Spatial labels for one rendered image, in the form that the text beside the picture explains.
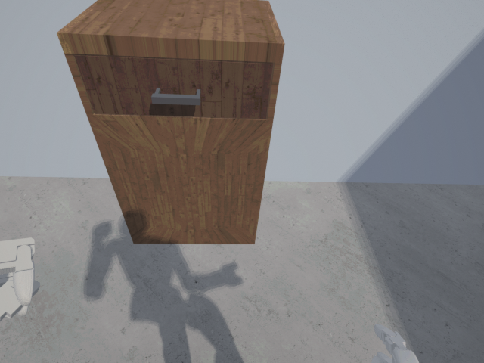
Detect robot right hand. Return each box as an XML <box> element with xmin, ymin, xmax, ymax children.
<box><xmin>371</xmin><ymin>324</ymin><xmax>419</xmax><ymax>363</ymax></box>

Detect robot left hand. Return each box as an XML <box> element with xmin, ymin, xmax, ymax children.
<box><xmin>0</xmin><ymin>237</ymin><xmax>40</xmax><ymax>321</ymax></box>

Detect drawer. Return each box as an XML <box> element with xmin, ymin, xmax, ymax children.
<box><xmin>74</xmin><ymin>54</ymin><xmax>273</xmax><ymax>119</ymax></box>

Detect handle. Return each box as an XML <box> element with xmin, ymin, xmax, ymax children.
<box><xmin>151</xmin><ymin>88</ymin><xmax>200</xmax><ymax>105</ymax></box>

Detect cabinet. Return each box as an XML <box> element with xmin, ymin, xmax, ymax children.
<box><xmin>57</xmin><ymin>0</ymin><xmax>285</xmax><ymax>244</ymax></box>

